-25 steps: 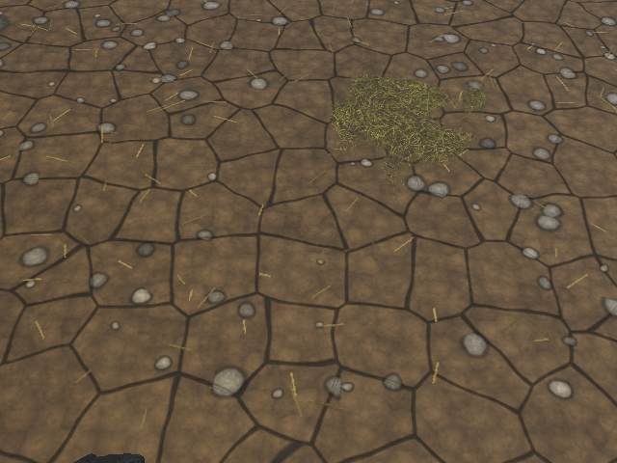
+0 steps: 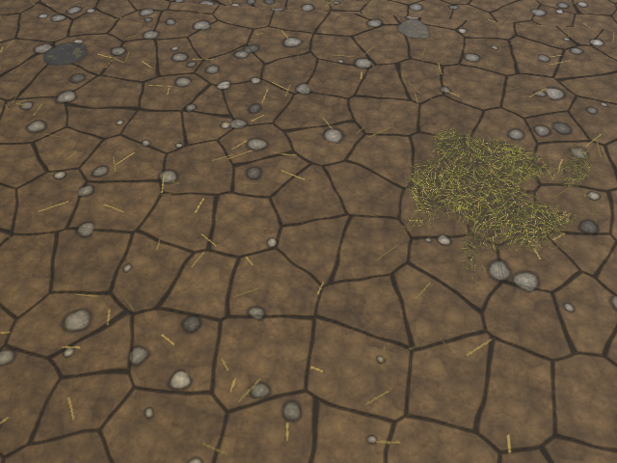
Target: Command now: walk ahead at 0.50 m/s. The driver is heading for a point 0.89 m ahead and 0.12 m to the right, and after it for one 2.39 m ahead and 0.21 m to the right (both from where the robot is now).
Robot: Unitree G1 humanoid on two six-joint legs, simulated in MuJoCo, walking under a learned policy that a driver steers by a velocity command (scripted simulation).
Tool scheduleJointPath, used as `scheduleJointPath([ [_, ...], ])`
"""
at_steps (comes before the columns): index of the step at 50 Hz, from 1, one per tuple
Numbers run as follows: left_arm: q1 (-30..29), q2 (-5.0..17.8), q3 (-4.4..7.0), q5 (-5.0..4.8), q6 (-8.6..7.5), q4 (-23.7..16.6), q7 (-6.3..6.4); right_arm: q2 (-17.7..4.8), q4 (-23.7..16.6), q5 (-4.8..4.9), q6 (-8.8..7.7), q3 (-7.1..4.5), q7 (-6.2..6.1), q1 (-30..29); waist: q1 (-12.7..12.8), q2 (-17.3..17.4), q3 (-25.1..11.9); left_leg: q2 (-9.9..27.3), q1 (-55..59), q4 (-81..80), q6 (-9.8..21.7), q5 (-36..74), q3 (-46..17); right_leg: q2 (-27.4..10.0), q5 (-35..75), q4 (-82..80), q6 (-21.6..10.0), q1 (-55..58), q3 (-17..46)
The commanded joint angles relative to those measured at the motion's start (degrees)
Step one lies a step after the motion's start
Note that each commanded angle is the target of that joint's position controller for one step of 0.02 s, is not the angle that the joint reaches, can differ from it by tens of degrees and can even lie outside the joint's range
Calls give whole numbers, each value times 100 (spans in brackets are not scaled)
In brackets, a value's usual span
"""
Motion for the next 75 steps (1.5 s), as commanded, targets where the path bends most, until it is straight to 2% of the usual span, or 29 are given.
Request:
scheduleJointPath([
  [1, 83, 979, 212, -61, -32, -151, 43, -281, -463, 47, -86, -17, 71, -613, 16, -543, 217, -194, 417, -512, 16, 284, 173, -1546, 936, -412, -855, -301, 695],
  [5, 98, 1095, 260, -83, 82, -11, 74, -504, -552, 65, -158, -67, 183, -592, -171, -671, 176, -312, 702, -915, 305, -515, 197, -1883, 1394, 120, -681, 342, 868],
  [7, -42, 996, 215, -72, 143, -27, 91, -842, -188, 34, -178, -258, 152, 571, -765, -585, -488, -592, 2340, -1141, 568, -635, 465, -1500, 2776, 1470, -444, 179, 531],
  [8, 33, 700, 87, 26, 141, -148, 93, -1270, 18, -46, -183, -396, 98, 1596, -1112, -18, -1336, 279, 4061, -987, 926, -429, -479, -1139, 1816, 3171, -231, -835, 278],
  [9, 687, -1, -124, 24, 31, -208, 51, -1748, 151, -53, -134, -515, 101, 1996, -877, 1538, -2021, 1557, 5954, -1574, 1800, -1526, -3023, -101, -1427, 5172, 158, -3144, 104],
  [10, 440, 567, 6, -104, -68, -99, 40, -1142, 118, -6, -138, -357, 111, 2020, -1096, 1044, -1994, 1566, 5851, -2023, 1752, -2309, -3582, -247, -2233, 5969, 109, -3780, 972],
  [11, -42, 910, 111, -246, -124, -249, 32, -893, 45, -24, -167, -270, 92, 1593, -1047, 729, -1177, 1408, 5175, -2113, 1462, -2184, -2737, -506, -1792, 6132, 4, -4134, 1023],
  [13, -437, 813, 142, -169, -83, -292, 101, -545, -35, -70, -214, -173, 89, 863, -741, 293, -427, 987, 3865, -2451, 1188, -1356, -1549, -958, -895, 5595, 24, -3789, 867],
  [18, -351, 409, 164, -141, 216, -279, 98, -529, 146, -143, -339, -195, 48, 717, -397, 226, -62, 777, 3087, -3033, 1125, -149, -249, -1142, -5, 5004, 131, -3455, 966],
  [25, -1371, 254, 110, -56, 200, -653, -67, -718, 338, -111, -254, -237, -120, 951, -665, 47, 305, 630, 3374, -3243, 940, 275, 956, -1036, 1558, 3144, 185, -3630, 513],
  [29, -1933, 179, 67, 18, 198, -1050, -227, -866, 440, -36, -32, -269, -215, 1143, -764, 67, 410, 726, 3872, -2514, 824, 2184, 1425, -783, 1331, 2416, 97, -3441, -38],
  [32, -1338, 486, 210, 10, 228, -1083, -324, -1091, 327, 85, 132, -345, -310, 921, -346, 377, -78, 777, 4179, -1368, 647, 3991, 1494, -330, 534, 2314, -156, -2602, -353],
  [34, -76, 1003, 468, 7, 212, -804, -242, -1089, 203, 117, 182, -345, -327, 685, 344, 118, -712, 405, 3685, 593, 286, 3329, 1569, -50, 1316, 1428, -493, -928, -232],
  [35, 156, 1527, 575, 35, 249, -780, -77, -647, 74, -133, 120, -206, -272, 987, 168, -1006, -1228, -79, 2189, 2390, -69, -304, 1538, -1092, 3758, 1686, -879, 662, 1173],
  [36, -201, 1796, 533, 142, 276, -1075, -15, -250, -6, -331, 5, -78, -155, 1537, -403, -1761, -2006, -1113, 647, 4274, -421, -4379, 677, -2370, 6610, 1974, -2071, 1958, 3459],
  [37, -176, 1622, 490, 160, 286, -1214, -99, -637, -68, -72, -92, -127, -63, 1499, -87, -1070, -2930, -988, 322, 4757, -381, -4246, -364, -2607, 5212, 1394, -2529, 2126, 3852],
  [38, -559, 1322, 440, 85, 275, -1305, -106, -805, -220, 136, -116, -169, -58, 876, -68, -623, -2127, -749, -77, 4526, -253, -3699, -296, -2256, 3701, 1104, -2200, 1443, 3288],
  [39, -965, 1060, 382, -44, 273, -1322, -76, -786, -209, 91, -61, -189, -137, 612, -230, -143, -1252, -486, -164, 3954, -243, -3213, -219, -1866, 2842, 887, -1760, 491, 2685],
  [41, -1298, 794, 281, -11, 325, -1401, -1, -855, -158, -39, 148, -253, -257, 630, -506, -252, -711, -287, 477, 3202, -261, -2805, -171, -1510, 2269, 648, -1429, -888, 2144],
  [43, -1252, 876, 292, 129, 321, -1401, 32, -671, -138, -90, 231, -234, -276, 835, -599, -501, -763, -363, 928, 2770, -313, -2566, -29, -1357, 2759, 591, -1406, -1380, 1839],
  [45, -1144, 949, 302, 133, 309, -1355, 76, -570, -153, -97, 254, -204, -317, 830, -577, -603, -939, -392, 957, 2285, -381, -2363, -14, -1331, 3131, 658, -1374, -1313, 1687],
  [51, -1283, 846, 198, 149, 443, -1292, 173, -573, -264, -33, 361, -174, -325, 340, -373, -892, -772, -330, 1314, 967, -420, -1700, -63, -1193, 634, 446, -1081, -1490, 1761],
  [55, -1244, 694, 92, 149, 483, -1167, 140, -530, -249, -29, 257, -151, -239, 345, -376, -930, -597, -455, 1905, -266, -284, -1757, 71, -1213, 413, 776, -951, -1357, 1959],
  [57, -1041, 479, -13, 113, 478, -1060, 132, -537, -175, -125, 176, -127, -161, 546, -526, -685, -576, -352, 2762, -1552, -58, -592, -29, -961, 510, 1113, -540, -1505, 1873],
  [59, -452, 303, -23, 163, 399, -1027, 106, -1100, -162, -220, 183, -211, -168, 301, 128, 874, -593, 710, 2842, -1518, 710, 626, -1016, -96, -726, 1753, 1, -1759, 907],
  [60, -728, 483, -12, 222, 398, -1009, 102, -654, -197, -178, 186, -129, -141, 135, -57, 860, -606, 641, 2390, -1683, 827, -231, -1061, -236, -587, 1637, 144, -1256, 838],
  [61, -992, 597, 33, 197, 425, -1033, 98, -521, -181, -165, 174, -94, -115, 134, -187, 735, -523, 306, 2314, -1670, 597, -911, -793, -235, -279, 1581, 146, -1109, 852],
  [65, -1134, 560, 53, 136, 566, -967, 119, -622, -59, -120, 87, -100, -121, 366, -375, 268, -280, -161, 2325, -1409, 196, -1104, -268, -370, 462, 1466, -42, -1090, 1082],
  [75, -1071, 467, 67, 98, 490, -558, 165, -503, 166, -83, 189, -49, -158, 393, -479, -284, -313, -360, 2671, -1171, 211, -667, -75, -441, 974, 1427, 11, -967, 1168],
])
Velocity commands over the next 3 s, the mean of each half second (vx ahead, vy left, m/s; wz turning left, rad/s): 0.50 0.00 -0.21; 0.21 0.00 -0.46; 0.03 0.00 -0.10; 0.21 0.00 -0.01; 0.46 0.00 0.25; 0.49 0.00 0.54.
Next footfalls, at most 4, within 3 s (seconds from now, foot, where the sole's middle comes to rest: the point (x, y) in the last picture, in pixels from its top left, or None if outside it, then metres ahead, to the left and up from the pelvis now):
0.16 left None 0.26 0.16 -0.78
0.70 right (391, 456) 0.51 -0.10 -0.78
1.14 left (291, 412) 0.59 0.12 -0.78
2.32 left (368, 283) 0.95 -0.05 -0.78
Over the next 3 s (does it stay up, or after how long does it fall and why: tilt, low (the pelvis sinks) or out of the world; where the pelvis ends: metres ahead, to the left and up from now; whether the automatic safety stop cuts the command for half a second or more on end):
stays up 1.11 -0.19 0.00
